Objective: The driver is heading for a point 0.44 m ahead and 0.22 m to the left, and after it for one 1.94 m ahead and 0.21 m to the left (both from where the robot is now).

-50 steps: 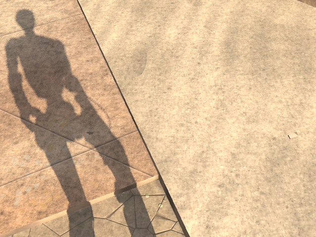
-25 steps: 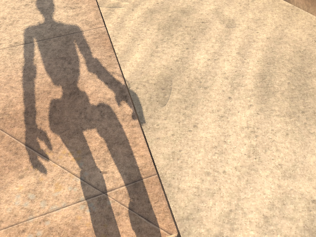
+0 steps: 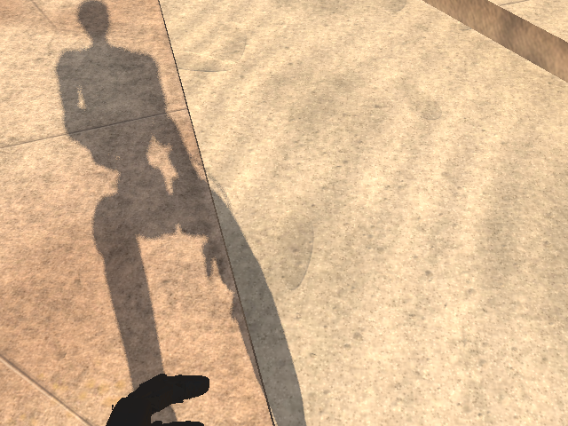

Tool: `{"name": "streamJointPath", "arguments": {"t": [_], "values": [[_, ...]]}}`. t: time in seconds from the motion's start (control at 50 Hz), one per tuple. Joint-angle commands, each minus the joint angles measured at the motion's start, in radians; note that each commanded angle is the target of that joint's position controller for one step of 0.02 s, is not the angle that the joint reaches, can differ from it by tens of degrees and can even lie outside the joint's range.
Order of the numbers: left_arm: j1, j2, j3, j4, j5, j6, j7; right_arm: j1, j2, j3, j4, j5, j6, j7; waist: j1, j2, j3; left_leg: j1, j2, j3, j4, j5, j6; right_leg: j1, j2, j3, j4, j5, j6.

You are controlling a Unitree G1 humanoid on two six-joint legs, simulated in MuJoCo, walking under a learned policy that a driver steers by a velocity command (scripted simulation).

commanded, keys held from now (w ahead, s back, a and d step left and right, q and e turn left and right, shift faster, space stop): w+q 0.52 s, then q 0.26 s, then e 0.22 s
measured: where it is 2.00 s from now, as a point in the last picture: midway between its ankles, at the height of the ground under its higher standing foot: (201, 400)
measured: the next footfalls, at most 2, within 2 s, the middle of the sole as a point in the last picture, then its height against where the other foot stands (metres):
left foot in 0.58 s outside the picture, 0.04 m lower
right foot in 1.14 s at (228, 341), level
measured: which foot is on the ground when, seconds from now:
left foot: down 0.00-0.04, up 0.06-0.56, down 0.58-1.00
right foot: down 0.00-0.58, up 0.60-1.00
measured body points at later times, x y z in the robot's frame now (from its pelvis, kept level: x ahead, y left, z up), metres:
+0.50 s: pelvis +0.28 +0.02 +0.06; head +0.32 +0.04 +0.51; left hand +0.19 +0.26 -0.08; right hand +0.53 -0.14 -0.04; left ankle +0.40 +0.16 -0.65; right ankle +0.16 -0.11 -0.66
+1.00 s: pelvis +0.48 +0.12 +0.05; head +0.50 +0.16 +0.49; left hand +0.49 +0.39 -0.09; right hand +0.65 -0.08 -0.08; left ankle +0.40 +0.14 -0.70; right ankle +0.65 +0.07 -0.62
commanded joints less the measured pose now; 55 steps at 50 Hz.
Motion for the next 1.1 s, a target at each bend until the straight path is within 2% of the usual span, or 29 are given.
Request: {"name": "streamJointPath", "arguments": {"t": [0.02,0.04,0.06,0.08,0.1,0.12,0.14,0.18,0.22,0.34,0.42,0.48,0.52,0.54,0.56,0.58,0.6,0.62,0.64,0.66,0.7,0.74,0.78,0.82,0.92,0.98,1.04,1.08,1.1], "values": [[0.39,0.19,0.065,0.024,-0.002,-0.035,0.035,-0.069,-0.194,-0.043,-0.078,0.006,-0.022,0.019,0.265,0.157,-0.215,-0.195,0.187,-0.032,0.583,1.302,0.078,0.622,0.03,0.101,-0.189,-0.025,-0.094],[0.497,0.326,0.111,0.032,0.033,-0.046,0.036,-0.084,-0.124,-0.039,-0.174,0.047,-0.024,0.031,0.268,-0.099,-0.401,-0.498,0.02,0.036,0.984,0.687,0.011,0.887,-0.28,0.608,-0.395,-0.215,-0.184],[0.429,0.314,0.112,0.043,0.017,-0.029,0.033,-0.117,-0.141,-0.054,-0.199,0.006,-0.03,0.043,0.203,-0.209,-0.385,-0.657,-0.058,-0.065,1.173,0.013,0.03,0.868,-0.365,0.968,-0.669,-0.145,-0.196],[0.291,0.278,0.104,0.027,0.011,-0.025,0.028,-0.115,-0.131,-0.061,-0.217,-0.007,-0.018,0.043,0.113,-0.131,-0.216,-0.747,0.006,-0.085,1.264,0.015,0.038,0.729,-0.403,0.863,-0.647,-0.223,-0.192],[0.255,0.186,0.087,0.038,0.012,-0.026,0.026,-0.165,-0.12,-0.059,-0.225,-0.016,-0.001,0.04,0.108,-0.018,-0.073,-0.79,0.052,-0.029,1.272,0.041,0.045,0.598,-0.367,0.715,-0.635,-0.254,-0.165],[0.243,0.135,0.075,0.063,0.016,-0.031,0.027,-0.184,-0.093,-0.061,-0.237,-0.011,0.015,0.036,0.08,0.005,0.022,-0.783,0.082,-0.03,1.213,0.066,0.046,0.469,-0.322,0.562,-0.658,-0.228,-0.119],[0.238,0.098,0.067,0.088,0.018,-0.039,0.031,-0.164,-0.079,-0.061,-0.249,-0.011,0.034,0.032,0.035,-0.037,0.052,-0.741,0.1,-0.037,1.167,0.078,0.032,0.394,-0.284,0.435,-0.675,-0.143,-0.077],[0.259,0.088,0.072,0.119,0.018,-0.064,0.026,-0.139,-0.073,-0.063,-0.252,-0.011,0.07,0.029,0.01,-0.086,0.055,-0.722,0.1,-0.026,1.15,0.109,0.018,0.372,-0.265,0.29,-0.712,-0.015,-0.062],[0.281,0.119,0.085,0.143,0.006,-0.084,0.021,-0.203,-0.089,-0.066,-0.286,-0.013,0.082,0.031,0.003,-0.075,0.072,-0.77,0.114,-0.032,1.065,0.177,0.006,0.415,-0.257,0.181,-0.775,0.097,-0.06],[0.353,0.185,0.104,0.14,0.0,-0.101,0.032,-0.404,-0.105,-0.058,-0.348,-0.018,0.07,0.072,0.067,-0.05,0.038,-0.734,0.105,0.082,0.605,0.432,-0.013,0.655,-0.189,-0.084,-0.8,0.353,-0.042],[0.438,0.22,0.116,0.15,0.006,-0.083,0.047,-0.518,-0.109,-0.05,-0.387,-0.026,0.069,0.095,0.124,-0.056,0.078,-0.726,0.115,0.121,0.409,0.435,0.009,0.825,-0.233,-0.135,-0.804,0.374,-0.027],[0.475,0.251,0.123,0.161,0.006,-0.053,0.056,-0.536,-0.128,-0.057,-0.394,-0.043,0.07,0.098,0.131,-0.064,0.092,-0.691,0.075,0.165,0.335,0.312,0.039,0.937,-0.253,-0.174,-0.714,0.661,-0.009],[0.478,0.291,0.131,0.166,0.002,-0.035,0.056,-0.457,-0.148,-0.07,-0.369,-0.05,0.067,0.083,0.089,-0.071,0.043,-0.593,0.017,0.194,0.312,0.199,0.073,0.988,-0.257,-0.19,-0.544,0.946,-0.002],[0.47,0.303,0.134,0.161,0.003,-0.024,0.052,-0.351,-0.161,-0.081,-0.33,-0.05,0.059,0.069,0.049,-0.056,-0.006,-0.51,-0.015,0.197,0.273,0.19,0.088,0.997,-0.25,-0.189,-0.389,1.015,0.005],[0.451,0.295,0.131,0.152,-0.008,-0.017,0.047,-0.199,-0.17,-0.091,-0.268,-0.056,0.042,0.048,-0.017,-0.012,-0.073,-0.334,-0.035,0.189,0.168,0.316,0.106,0.928,-0.221,-0.207,-0.148,0.925,0.029],[0.427,0.249,0.121,0.13,-0.016,-0.021,0.046,-0.093,-0.237,-0.112,-0.227,-0.07,0.027,0.033,-0.062,0.031,-0.131,-0.052,0.064,0.082,0.232,0.504,0.131,0.634,-0.171,-0.19,0.16,0.511,0.055],[0.474,0.148,0.111,0.079,-0.022,-0.028,0.041,-0.113,-0.355,-0.134,-0.246,-0.054,0.026,0.033,0.029,0.253,-0.202,0.285,0.341,-0.211,0.495,1.411,0.208,0.199,-0.023,-0.13,0.579,-0.386,0.101],[0.414,0.221,0.111,0.01,-0.038,-0.031,0.035,-0.015,-0.399,-0.145,-0.291,-0.01,0.033,0.029,-0.068,0.135,-0.444,0.415,0.434,-0.41,0.391,1.471,0.371,0.074,0.026,0.032,0.662,-0.29,0.132],[0.314,0.203,0.1,0.003,-0.038,-0.034,0.042,-0.079,-0.364,-0.136,-0.3,-0.009,0.046,0.013,-0.051,0.062,-0.34,0.308,0.412,-0.342,0.302,1.257,0.346,0.006,-0.022,0.071,0.653,-0.166,0.128],[0.296,0.209,0.094,0.013,-0.025,-0.035,0.044,-0.179,-0.293,-0.116,-0.31,0.005,0.051,0.007,-0.01,0.018,-0.194,0.122,0.355,-0.27,0.255,1.113,0.292,0.029,-0.056,0.084,0.55,-0.081,0.119],[0.312,0.222,0.099,0.018,0.016,-0.002,0.037,-0.238,-0.22,-0.084,-0.318,0.021,0.048,0.0,0.062,0.002,-0.084,-0.103,0.271,-0.202,0.203,1.073,0.224,0.109,-0.078,0.1,0.46,-0.048,0.117],[0.35,0.206,0.091,0.016,0.025,0.034,0.033,-0.241,-0.229,-0.078,-0.314,0.016,0.035,0.004,0.1,0.027,-0.078,-0.206,0.228,-0.165,0.181,1.076,0.198,0.147,-0.072,0.095,0.403,-0.046,0.121],[0.32,0.191,0.081,-0.003,0.024,0.046,0.033,-0.215,-0.264,-0.084,-0.31,0.002,0.028,0.007,0.095,0.03,-0.09,-0.223,0.206,-0.158,0.181,1.143,0.187,0.123,-0.06,0.086,0.359,-0.01,0.114],[0.311,0.189,0.074,-0.003,0.017,0.049,0.036,-0.196,-0.249,-0.074,-0.304,-0.001,0.027,0.005,0.091,0.051,-0.101,-0.195,0.204,-0.125,0.175,1.172,0.157,0.093,-0.052,0.078,0.316,0.056,0.095],[0.217,0.166,0.058,-0.018,0.017,0.049,0.023,-0.157,-0.187,-0.037,-0.255,0.004,0.03,-0.012,0.059,0.084,-0.042,-0.129,0.178,-0.046,0.127,1.023,0.051,0.091,-0.054,0.071,0.071,0.226,0.066],[0.194,0.163,0.051,-0.012,0.004,0.048,0.016,-0.155,-0.187,-0.027,-0.24,-0.012,0.031,-0.017,0.04,0.093,-0.013,-0.094,0.197,-0.001,0.119,1.022,0.05,0.149,-0.035,0.059,-0.054,0.243,0.05],[0.187,0.189,0.059,-0.018,0.002,0.035,0.008,-0.172,-0.204,-0.027,-0.235,-0.019,0.041,-0.025,0.035,0.099,0.018,-0.073,0.201,0.033,0.166,1.03,0.059,0.229,0.014,0.04,-0.195,0.205,0.035],[0.259,0.213,0.07,-0.006,0.009,0.029,0.008,-0.203,-0.234,-0.037,-0.244,-0.013,0.049,-0.032,0.063,0.111,-0.006,-0.073,0.217,0.035,0.28,1.168,0.058,0.34,0.064,0.014,-0.265,0.096,0.008],[0.293,0.214,0.074,0.007,0.003,0.027,0.01,-0.196,-0.243,-0.041,-0.24,-0.008,0.054,-0.035,0.067,0.094,-0.012,-0.061,0.206,0.036,0.336,1.151,0.053,0.38,0.088,0.004,-0.345,0.101,0.003]]}}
